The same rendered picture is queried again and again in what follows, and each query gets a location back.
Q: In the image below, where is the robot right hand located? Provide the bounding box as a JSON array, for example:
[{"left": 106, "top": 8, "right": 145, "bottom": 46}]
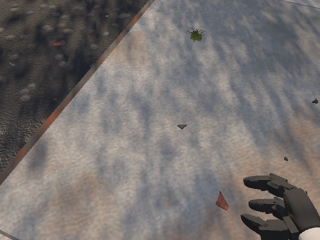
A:
[{"left": 240, "top": 173, "right": 320, "bottom": 240}]

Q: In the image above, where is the right robot forearm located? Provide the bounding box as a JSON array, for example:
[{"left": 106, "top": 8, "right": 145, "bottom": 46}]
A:
[{"left": 298, "top": 227, "right": 320, "bottom": 240}]

